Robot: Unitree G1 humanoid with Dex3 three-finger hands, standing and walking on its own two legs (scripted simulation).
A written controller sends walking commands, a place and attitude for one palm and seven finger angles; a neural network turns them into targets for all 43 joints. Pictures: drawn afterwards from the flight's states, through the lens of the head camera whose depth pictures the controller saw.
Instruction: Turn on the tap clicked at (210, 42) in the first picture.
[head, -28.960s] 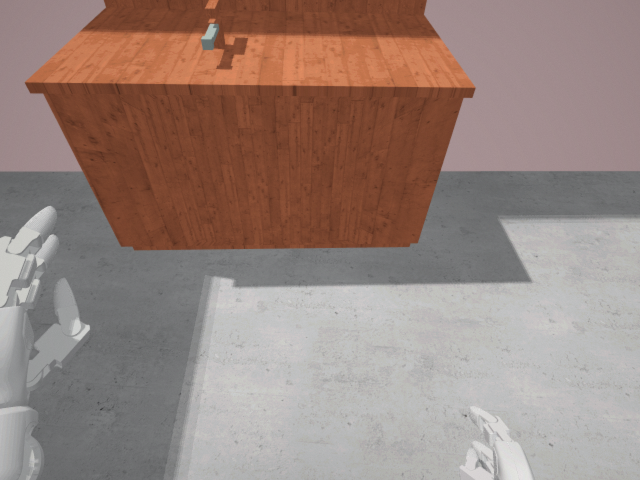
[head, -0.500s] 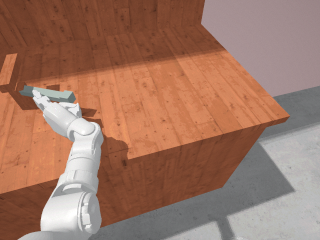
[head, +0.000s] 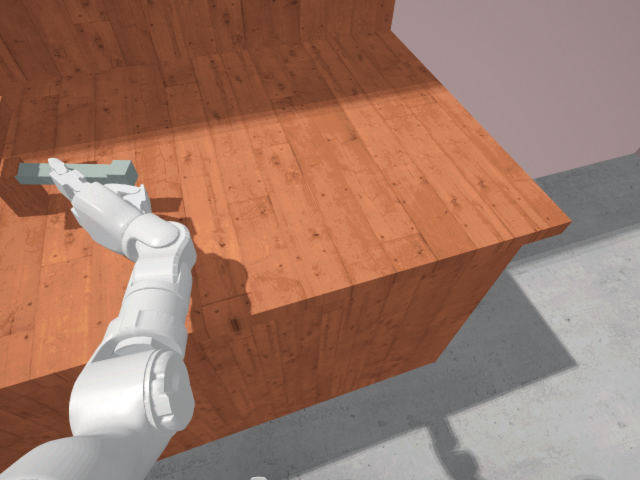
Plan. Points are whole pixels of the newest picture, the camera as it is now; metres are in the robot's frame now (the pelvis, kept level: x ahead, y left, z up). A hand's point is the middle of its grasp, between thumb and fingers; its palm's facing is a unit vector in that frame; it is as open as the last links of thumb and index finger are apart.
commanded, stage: lift the hand up off the lever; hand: left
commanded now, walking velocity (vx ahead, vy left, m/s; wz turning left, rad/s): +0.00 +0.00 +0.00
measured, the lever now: (122, 175) +0.49 +0.25 +0.10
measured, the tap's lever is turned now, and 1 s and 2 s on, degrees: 71 73 73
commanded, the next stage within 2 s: none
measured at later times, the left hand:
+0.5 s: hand (133, 186) +0.46 +0.23 +0.11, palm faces +0.82 -0.56 -0.08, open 7.8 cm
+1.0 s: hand (116, 182) +0.44 +0.24 +0.14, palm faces +0.83 -0.56 -0.08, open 7.8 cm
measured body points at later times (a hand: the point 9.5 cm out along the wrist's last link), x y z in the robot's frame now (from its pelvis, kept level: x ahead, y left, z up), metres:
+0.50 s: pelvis +0.02 +0.00 +0.01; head +0.05 +0.00 +0.46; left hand +0.41 +0.25 +0.12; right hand +0.09 -0.25 -0.12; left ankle +0.02 +0.11 -0.70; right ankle -0.02 -0.06 -0.70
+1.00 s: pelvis +0.01 +0.00 +0.02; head +0.03 +0.00 +0.47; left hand +0.39 +0.26 +0.15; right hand +0.13 -0.24 -0.11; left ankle +0.02 +0.11 -0.70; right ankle -0.02 -0.06 -0.70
